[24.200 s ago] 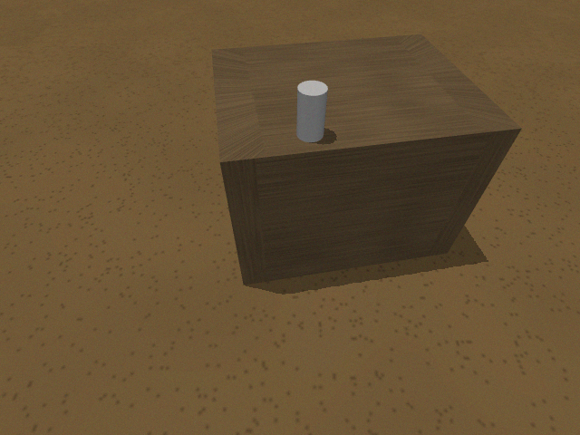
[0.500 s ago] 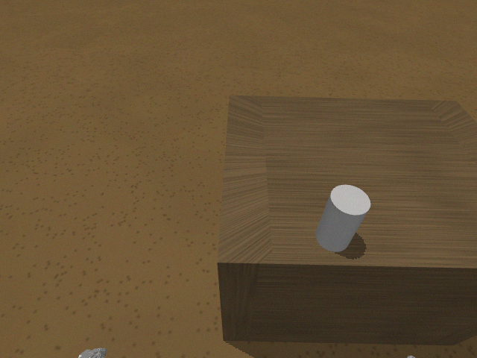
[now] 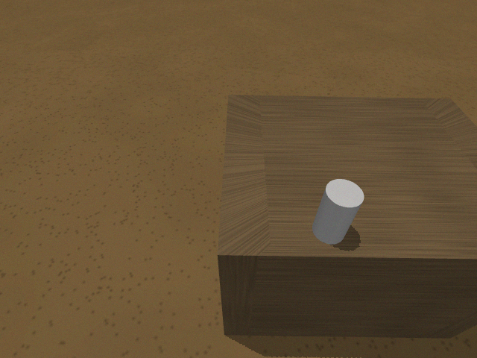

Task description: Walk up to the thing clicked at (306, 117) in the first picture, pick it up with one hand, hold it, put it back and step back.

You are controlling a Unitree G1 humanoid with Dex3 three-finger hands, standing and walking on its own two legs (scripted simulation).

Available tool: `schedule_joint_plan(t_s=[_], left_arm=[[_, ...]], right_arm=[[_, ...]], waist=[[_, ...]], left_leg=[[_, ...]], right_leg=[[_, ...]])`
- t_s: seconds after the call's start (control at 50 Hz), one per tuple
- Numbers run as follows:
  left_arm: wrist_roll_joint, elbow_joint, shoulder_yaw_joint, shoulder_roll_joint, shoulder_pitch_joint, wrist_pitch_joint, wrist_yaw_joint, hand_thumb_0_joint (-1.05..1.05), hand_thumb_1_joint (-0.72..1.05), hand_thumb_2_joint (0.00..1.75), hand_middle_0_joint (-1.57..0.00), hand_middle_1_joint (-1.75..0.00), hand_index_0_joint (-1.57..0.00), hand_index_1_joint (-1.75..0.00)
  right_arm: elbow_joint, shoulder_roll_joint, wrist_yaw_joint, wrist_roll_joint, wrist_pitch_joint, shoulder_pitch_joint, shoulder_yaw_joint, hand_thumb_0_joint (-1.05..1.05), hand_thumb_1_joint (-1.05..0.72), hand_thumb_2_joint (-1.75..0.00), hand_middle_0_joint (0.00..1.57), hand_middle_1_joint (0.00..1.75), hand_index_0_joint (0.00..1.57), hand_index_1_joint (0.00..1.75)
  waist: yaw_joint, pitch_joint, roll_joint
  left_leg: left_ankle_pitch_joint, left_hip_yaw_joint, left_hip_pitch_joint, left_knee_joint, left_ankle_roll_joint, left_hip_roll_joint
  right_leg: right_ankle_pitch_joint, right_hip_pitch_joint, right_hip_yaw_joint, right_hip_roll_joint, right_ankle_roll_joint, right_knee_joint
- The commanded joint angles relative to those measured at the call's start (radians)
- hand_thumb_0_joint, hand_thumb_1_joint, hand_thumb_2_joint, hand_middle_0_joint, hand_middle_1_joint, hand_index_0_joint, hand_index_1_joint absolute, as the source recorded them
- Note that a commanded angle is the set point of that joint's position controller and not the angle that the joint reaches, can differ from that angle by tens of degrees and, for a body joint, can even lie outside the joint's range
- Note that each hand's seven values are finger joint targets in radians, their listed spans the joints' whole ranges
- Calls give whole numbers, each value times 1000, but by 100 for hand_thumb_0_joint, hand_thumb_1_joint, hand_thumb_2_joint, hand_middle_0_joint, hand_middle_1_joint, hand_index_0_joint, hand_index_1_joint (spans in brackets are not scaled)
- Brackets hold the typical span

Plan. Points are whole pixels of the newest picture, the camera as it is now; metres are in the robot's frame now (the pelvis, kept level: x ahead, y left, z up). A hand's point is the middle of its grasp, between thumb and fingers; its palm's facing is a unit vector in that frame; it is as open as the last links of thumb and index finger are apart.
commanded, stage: home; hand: right
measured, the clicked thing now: (335, 212) +0.44 -0.20 -0.06
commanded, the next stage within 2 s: stand in 1.18 s
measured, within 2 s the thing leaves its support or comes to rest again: neither
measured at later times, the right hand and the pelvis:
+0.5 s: hand out of the picture +0.07 -0.25 -0.15, palm faces -0.04 +0.93 -0.35, open 17.5 cm; pelvis +0.01 +0.00 +0.00, yaw +0 degrees
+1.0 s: hand out of the picture +0.08 -0.25 -0.15, palm faces -0.03 +0.93 -0.35, open 17.5 cm; pelvis +0.02 +0.00 +0.00, yaw +0 degrees
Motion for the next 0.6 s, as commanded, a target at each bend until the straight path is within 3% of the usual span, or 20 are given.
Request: schedule_joint_plan(t_s=[0.0, 0.06, 0.16, 0.26, 0.58], left_arm=[[2, -53, 50, 214, -38, -23, 16, 0, 89, 90, -20, -29, -20, -29], [4, -52, 50, 213, -44, -24, 17, 0, 89, 90, -20, -30, -20, -29], [0, -51, 51, 210, -46, -26, 16, 0, 89, 90, -20, -30, -20, -29], [-1, -47, 52, 208, -52, -21, 17, 0, 89, 90, -20, -30, -20, -29], [-6, -48, 50, 202, -66, -23, 20, 0, 90, 90, -20, -30, -20, -30]], right_arm=[[-58, -232, -15, -4, -15, -54, -53, 0, 58, -4, 5, 5, 5, 5], [-60, -226, -14, -2, -13, -50, -54, 0, 58, -4, 5, 5, 5, 5], [-60, -224, -15, -1, -15, -55, -52, 0, 59, -3, 5, 5, 5, 5], [-57, -223, -15, 1, -13, -59, -51, 0, 58, -4, 5, 5, 5, 5], [-51, -232, -19, 3, -15, -72, -55, 0, 58, -4, 5, 5, 5, 5]], waist=[[5, 0, 25], [-1, 6, 11], [0, -17, 27], [2, -2, 16], [4, -59, 24]], left_leg=[[-75, -98, -22, -101, 46, 82], [-71, -94, -14, -92, 44, 77], [-12, -94, 0, -91, 44, 83], [-24, -94, -10, -102, 40, 81], [166, -84, 46, -72, 41, 97]], right_leg=[[-41, -49, 89, -84, -44, -95], [-66, -71, 92, -85, -42, -109], [10, -42, 90, -91, -42, -98], [-19, -50, 84, -88, -42, -100], [149, 14, 74, -103, -35, -80]])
